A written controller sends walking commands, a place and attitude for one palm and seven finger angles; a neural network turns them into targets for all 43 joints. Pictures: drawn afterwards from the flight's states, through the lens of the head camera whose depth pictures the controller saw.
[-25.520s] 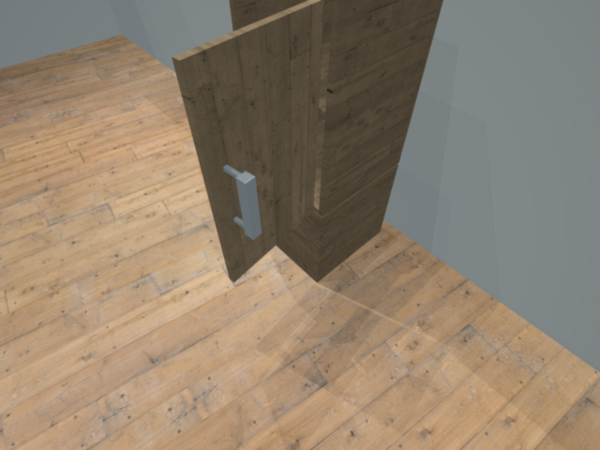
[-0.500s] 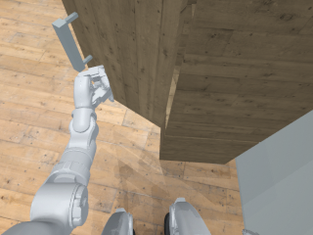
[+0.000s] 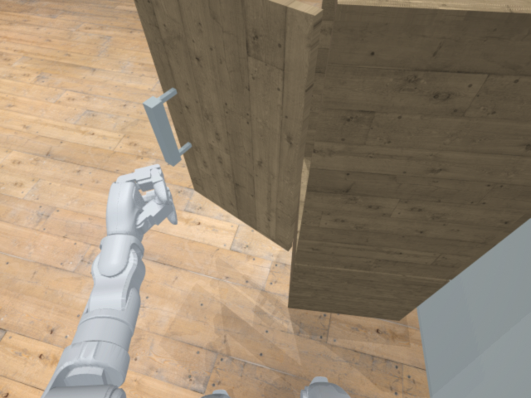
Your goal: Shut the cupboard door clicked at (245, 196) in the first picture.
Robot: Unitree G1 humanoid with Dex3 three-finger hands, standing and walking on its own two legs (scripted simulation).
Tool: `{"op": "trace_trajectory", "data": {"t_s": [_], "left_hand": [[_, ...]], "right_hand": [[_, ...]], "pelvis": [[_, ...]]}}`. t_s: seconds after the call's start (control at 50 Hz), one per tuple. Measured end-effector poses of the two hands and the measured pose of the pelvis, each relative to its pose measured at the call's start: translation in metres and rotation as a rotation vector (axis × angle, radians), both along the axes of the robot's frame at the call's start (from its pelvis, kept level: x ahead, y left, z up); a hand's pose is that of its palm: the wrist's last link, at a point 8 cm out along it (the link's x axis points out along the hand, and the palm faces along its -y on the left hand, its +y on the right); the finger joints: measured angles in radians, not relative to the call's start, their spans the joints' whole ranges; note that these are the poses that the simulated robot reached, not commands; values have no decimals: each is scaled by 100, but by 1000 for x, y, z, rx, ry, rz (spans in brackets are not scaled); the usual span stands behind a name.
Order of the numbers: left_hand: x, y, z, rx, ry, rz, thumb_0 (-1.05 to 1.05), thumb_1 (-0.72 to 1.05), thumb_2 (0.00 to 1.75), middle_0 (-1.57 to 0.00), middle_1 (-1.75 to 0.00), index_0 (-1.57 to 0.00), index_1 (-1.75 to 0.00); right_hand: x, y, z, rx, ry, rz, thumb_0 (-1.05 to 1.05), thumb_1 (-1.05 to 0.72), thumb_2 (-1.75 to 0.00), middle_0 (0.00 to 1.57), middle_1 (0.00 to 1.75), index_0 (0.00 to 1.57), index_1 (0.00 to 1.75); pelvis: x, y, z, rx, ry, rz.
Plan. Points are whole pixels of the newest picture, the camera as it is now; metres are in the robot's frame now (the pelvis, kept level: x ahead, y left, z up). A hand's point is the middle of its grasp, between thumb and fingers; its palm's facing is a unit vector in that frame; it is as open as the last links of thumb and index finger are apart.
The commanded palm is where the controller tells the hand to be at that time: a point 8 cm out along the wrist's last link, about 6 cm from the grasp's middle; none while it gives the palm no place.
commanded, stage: draw the hand back to the body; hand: left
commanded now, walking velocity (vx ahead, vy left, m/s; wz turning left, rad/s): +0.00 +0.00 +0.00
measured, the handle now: (172, 128) +0.64 +0.20 -0.01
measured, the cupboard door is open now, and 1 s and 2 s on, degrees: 60 60 60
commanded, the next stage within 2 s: step back with the hand held close in 1.22 s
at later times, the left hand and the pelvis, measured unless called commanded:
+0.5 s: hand (59, 246) +0.28 +0.23 +0.15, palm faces +0.29 -0.92 -0.27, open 3.7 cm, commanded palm +0.23 +0.27 +0.16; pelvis +0.02 +0.01 +0.05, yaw +1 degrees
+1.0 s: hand out of the picture +0.20 +0.29 +0.21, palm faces +0.51 -0.76 -0.41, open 7.1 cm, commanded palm +0.15 +0.31 +0.22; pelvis +0.02 +0.01 +0.05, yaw +1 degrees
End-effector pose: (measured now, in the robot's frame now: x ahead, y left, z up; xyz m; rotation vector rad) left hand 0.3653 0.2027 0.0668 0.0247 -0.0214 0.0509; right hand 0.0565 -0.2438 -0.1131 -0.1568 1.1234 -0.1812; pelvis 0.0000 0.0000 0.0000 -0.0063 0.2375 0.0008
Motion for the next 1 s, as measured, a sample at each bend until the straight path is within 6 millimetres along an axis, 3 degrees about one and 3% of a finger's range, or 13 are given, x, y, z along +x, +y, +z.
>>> {"op": "trace_trajectory", "data": {"t_s": [0.12,0.2,0.36,0.48,0.64,0.88,1.0], "left_hand": [[-25,1,25,15,-72,-60,2,90,90,-129,-149,-129,-149],[-47,6,35,78,-35,-57,2,90,90,-125,-144,-125,-144],[-94,44,68,210,30,125,2,90,90,-108,-126,-108,-126],[-122,67,95,248,7,241,2,90,90,-93,-109,-92,-109],[-153,83,118,304,-8,310,2,90,90,-71,-85,-71,-85],[-203,115,168,463,-108,451,2,90,90,-39,-50,-38,-49],[-212,117,164,457,-97,478,1,90,90,-27,-37,-27,-37]], "right_hand": [[40,-10,27,-56,-158,25,1,-91,-90,20,30,20,30],[71,-6,43,-57,-260,25,1,-91,-90,20,30,20,30],[128,23,76,-36,-401,70,1,-91,-90,20,30,19,30],[153,46,89,-3,-457,157,1,-91,-90,20,30,20,30],[157,59,89,27,-461,198,1,-90,-90,20,30,20,30],[139,46,80,9,-424,183,2,-90,-90,20,30,20,30],[134,40,78,0,-419,179,2,-90,-90,20,30,20,30]], "pelvis": [[1,2,10,-4,-57,4],[5,4,17,4,-104,-5],[15,7,36,6,-207,6],[20,9,45,3,-262,20],[26,12,50,2,-297,19],[26,13,51,-2,-318,15],[19,12,51,2,-323,16]]}}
